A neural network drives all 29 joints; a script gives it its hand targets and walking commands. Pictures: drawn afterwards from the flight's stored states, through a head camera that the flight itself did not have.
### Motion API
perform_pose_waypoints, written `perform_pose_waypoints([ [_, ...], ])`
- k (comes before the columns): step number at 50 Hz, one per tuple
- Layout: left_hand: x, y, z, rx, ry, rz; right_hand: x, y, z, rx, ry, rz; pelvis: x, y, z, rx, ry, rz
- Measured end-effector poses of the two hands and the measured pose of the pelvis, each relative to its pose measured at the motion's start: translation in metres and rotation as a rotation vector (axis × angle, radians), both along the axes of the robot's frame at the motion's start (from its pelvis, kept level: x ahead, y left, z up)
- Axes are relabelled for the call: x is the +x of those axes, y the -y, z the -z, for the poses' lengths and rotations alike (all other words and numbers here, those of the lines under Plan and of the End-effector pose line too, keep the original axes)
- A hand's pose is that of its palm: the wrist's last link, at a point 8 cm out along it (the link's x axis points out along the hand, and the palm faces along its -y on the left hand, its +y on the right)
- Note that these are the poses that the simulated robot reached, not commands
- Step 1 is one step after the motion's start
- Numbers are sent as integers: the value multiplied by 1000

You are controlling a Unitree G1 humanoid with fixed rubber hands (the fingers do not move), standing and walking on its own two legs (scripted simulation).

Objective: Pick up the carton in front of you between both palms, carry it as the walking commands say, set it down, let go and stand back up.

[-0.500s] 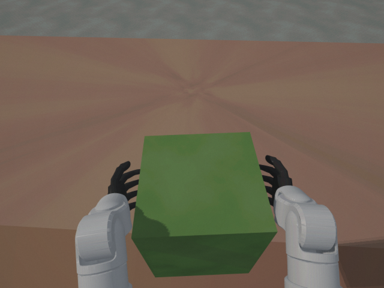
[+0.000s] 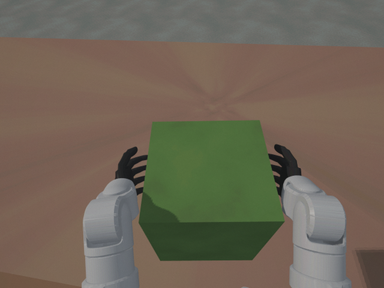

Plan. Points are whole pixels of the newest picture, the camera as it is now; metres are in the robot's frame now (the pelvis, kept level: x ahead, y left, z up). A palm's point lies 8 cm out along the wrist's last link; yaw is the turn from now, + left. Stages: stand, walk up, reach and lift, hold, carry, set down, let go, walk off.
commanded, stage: carry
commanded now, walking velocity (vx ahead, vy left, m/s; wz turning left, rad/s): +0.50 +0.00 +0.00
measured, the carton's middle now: (206, 196) +0.30 +0.00 +0.03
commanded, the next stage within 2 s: none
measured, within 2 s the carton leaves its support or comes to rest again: neither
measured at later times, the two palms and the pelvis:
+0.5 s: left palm (151, 65) +0.70 +0.16 +0.11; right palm (253, 60) +0.68 -0.14 +0.12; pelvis +0.32 +0.02 -0.01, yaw -3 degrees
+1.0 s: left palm (162, 33) +1.02 +0.16 +0.06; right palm (236, 30) +1.03 -0.14 +0.06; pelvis +0.66 +0.00 -0.04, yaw +0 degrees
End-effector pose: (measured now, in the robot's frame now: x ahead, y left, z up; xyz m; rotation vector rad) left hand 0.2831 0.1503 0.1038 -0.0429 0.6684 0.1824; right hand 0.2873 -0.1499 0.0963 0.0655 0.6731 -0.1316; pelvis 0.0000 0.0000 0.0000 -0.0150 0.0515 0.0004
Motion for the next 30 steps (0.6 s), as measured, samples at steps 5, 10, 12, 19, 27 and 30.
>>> perform_pose_waypoints([
  [5,63,3,-2,18,-64,-21,73,2,-3,-1,-62,-28,49,11,-17,23,-14,-2],
  [10,146,6,-23,38,-27,10,152,6,-24,-27,-23,-36,104,13,-26,32,-29,12],
  [12,183,7,-31,44,-12,29,186,7,-33,-40,-7,-33,128,11,-27,31,-34,19],
  [19,310,0,-36,48,-9,81,304,1,-44,-72,-6,-11,230,-5,-13,-5,-36,37],
  [27,441,-5,9,9,-111,144,413,-6,-9,-107,-113,51,345,-26,6,-17,-30,43],
  [30,476,-4,20,9,-153,147,444,-5,5,-82,-155,72,379,-32,0,-26,-46,43],
])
